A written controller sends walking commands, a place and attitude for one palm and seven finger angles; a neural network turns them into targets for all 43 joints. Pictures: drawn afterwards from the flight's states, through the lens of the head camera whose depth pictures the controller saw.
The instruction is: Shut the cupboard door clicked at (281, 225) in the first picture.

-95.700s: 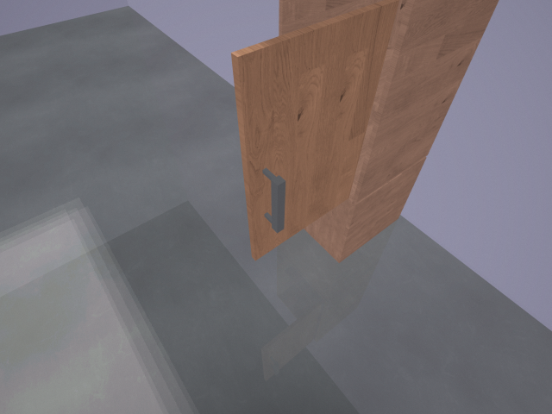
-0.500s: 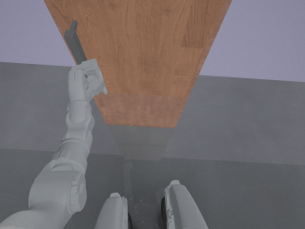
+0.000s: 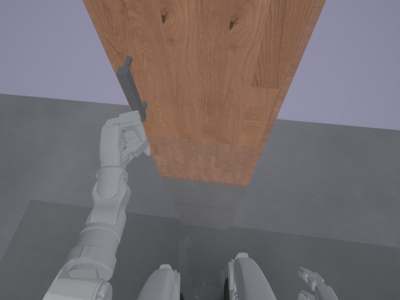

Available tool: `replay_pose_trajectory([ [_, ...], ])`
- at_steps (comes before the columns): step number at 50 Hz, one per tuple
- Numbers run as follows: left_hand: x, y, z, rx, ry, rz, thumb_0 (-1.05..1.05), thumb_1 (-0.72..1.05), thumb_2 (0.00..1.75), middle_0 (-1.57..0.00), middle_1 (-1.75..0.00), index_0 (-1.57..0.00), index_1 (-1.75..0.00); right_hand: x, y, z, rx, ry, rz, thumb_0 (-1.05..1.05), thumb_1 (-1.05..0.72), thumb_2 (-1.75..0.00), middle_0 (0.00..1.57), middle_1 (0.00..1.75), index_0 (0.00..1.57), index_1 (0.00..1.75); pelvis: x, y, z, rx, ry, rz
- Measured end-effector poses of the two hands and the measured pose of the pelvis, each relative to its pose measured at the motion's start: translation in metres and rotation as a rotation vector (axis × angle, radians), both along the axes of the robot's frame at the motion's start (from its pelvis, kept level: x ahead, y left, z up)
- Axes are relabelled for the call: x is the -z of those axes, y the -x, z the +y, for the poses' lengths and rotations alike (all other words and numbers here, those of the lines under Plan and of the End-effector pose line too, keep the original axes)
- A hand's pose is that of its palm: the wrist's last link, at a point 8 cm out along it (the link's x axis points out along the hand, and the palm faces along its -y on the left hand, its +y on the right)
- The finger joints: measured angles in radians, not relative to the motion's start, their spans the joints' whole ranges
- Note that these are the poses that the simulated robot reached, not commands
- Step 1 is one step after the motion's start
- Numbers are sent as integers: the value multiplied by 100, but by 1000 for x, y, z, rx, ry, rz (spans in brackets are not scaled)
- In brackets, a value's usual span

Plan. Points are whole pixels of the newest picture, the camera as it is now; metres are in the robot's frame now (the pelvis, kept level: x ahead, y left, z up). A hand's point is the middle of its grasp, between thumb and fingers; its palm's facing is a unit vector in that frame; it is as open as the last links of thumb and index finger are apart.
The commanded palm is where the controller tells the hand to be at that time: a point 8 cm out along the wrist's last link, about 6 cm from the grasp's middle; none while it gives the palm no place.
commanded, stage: draw the hand back to the body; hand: left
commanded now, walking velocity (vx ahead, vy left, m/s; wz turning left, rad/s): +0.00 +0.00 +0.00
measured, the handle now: (135, 91) +0.58 +0.15 +0.01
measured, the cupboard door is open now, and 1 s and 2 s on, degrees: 0 0 0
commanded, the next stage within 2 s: step back with the hand held close in 1.40 s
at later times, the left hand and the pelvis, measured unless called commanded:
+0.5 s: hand (61, 181) +0.29 +0.18 +0.15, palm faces +0.13 -0.96 -0.26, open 3.1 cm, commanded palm +0.26 +0.23 +0.17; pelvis +0.02 +0.00 +0.08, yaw +1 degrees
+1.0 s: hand out of the picture +0.23 +0.28 +0.26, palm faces +0.46 -0.79 -0.42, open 5.9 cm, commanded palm +0.17 +0.32 +0.28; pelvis +0.04 +0.02 +0.10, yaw +1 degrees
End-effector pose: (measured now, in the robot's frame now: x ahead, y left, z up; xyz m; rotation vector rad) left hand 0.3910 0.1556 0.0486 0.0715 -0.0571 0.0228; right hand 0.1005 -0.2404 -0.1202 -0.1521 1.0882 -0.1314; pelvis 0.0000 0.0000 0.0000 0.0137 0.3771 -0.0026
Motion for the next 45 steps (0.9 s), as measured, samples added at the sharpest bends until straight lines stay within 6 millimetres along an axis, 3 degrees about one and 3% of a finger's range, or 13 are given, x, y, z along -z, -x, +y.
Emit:
replay_pose_trajectory([
  [5,-36,37,22,-15,-14,14,2,90,90,-130,-150,-130,-150,-23,4,5,2,-26,-8,1,-90,-90,20,30,20,30,-25,-5,-4,-2,-5,-76],
  [9,-54,54,33,-11,15,3,1,90,90,-130,-150,-130,-150,-45,-4,-2,-16,9,-57,1,-90,-90,20,30,20,30,-38,-5,-8,-18,1,-126],
  [17,-79,88,40,49,18,-7,1,90,90,-127,-148,-128,-148,-86,-43,-16,-16,70,-246,1,-90,-90,20,30,20,30,-53,-8,-5,-14,7,-205],
  [25,-115,127,75,-119,-188,89,2,90,90,-113,-132,-113,-132,-122,-84,3,-4,60,-370,1,-90,-90,20,30,19,30,-76,-18,0,-11,5,-307],
  [36,-165,164,112,-288,-243,50,1,90,90,-85,-101,-85,-101,-142,-114,46,-107,1,-442,1,-90,-90,20,30,20,30,-95,-29,9,-18,11,-406],
  [45,-205,188,141,-390,-327,-28,1,90,90,-60,-74,-60,-74,-142,-115,54,-141,-8,-436,1,-90,-90,21,30,20,30,-101,-36,13,-17,16,-437],
])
